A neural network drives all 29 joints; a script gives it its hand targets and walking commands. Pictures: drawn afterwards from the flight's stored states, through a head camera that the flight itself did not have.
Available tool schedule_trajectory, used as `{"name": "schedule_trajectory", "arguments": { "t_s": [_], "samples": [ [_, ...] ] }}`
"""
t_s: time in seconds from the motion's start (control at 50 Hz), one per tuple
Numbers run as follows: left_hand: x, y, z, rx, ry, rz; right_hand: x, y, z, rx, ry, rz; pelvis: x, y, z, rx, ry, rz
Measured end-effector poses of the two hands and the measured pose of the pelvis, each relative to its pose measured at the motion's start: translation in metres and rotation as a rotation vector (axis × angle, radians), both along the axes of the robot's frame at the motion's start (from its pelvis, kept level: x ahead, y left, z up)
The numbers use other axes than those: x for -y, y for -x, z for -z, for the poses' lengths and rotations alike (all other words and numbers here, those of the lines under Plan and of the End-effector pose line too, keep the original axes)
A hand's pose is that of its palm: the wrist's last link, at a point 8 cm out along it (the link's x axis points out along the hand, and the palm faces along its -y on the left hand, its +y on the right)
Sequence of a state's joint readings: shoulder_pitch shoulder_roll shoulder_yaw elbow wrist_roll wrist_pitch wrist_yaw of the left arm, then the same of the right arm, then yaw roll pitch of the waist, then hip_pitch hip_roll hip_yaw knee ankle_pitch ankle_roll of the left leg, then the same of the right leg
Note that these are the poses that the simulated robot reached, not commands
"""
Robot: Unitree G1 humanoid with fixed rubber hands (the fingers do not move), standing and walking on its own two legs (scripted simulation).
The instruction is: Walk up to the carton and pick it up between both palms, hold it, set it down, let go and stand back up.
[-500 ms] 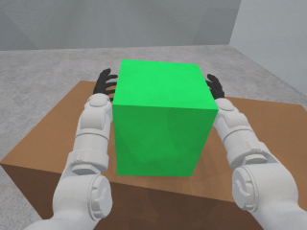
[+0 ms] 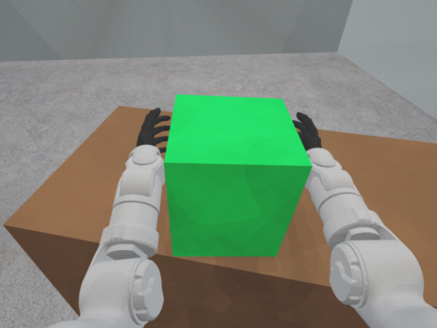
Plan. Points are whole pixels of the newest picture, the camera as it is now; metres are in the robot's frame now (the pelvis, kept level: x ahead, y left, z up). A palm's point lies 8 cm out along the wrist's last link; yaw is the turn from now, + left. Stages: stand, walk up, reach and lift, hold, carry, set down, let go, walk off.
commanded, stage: set down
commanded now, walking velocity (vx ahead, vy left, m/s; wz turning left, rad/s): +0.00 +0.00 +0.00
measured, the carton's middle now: (227, 177) +0.40 +0.02 +0.11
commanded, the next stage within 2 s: none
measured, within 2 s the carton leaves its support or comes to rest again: rests again in 0.50 s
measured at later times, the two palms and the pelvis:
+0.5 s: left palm (148, 160) +0.39 +0.17 +0.15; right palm (306, 165) +0.41 -0.13 +0.14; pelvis +0.00 +0.01 +0.00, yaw -1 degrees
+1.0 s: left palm (143, 168) +0.38 +0.18 +0.14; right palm (301, 168) +0.41 -0.12 +0.14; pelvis +0.00 +0.01 +0.00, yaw -1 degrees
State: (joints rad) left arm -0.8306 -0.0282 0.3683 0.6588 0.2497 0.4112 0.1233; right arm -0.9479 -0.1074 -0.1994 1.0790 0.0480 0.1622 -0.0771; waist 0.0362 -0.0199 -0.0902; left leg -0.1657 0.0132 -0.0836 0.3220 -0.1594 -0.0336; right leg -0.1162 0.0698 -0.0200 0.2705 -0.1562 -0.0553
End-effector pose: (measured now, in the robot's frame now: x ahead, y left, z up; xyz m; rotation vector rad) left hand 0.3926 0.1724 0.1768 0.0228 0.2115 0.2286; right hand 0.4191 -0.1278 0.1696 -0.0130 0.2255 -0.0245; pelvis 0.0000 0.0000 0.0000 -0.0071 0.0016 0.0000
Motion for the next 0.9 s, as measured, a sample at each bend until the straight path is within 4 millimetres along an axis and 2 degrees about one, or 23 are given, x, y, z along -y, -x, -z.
{"name": "schedule_trajectory", "arguments": {
  "t_s": [0.56, 0.9],
  "samples": [
    [-0.002, 0.006, 0.025, -0.009, 0.005, 0.009, -0.001, 0.01, 0.028, -0.003, 0.007, -0.006, -0.008, 0.004, -0.001, -0.007, -0.001, 0.019],
    [-0.009, 0.012, 0.031, 0.002, 0.017, 0.002, -0.007, 0.012, 0.028, 0.026, 0.001, -0.017, -0.011, 0.002, -0.001, 0.011, -0.003, 0.019]
  ]
}}
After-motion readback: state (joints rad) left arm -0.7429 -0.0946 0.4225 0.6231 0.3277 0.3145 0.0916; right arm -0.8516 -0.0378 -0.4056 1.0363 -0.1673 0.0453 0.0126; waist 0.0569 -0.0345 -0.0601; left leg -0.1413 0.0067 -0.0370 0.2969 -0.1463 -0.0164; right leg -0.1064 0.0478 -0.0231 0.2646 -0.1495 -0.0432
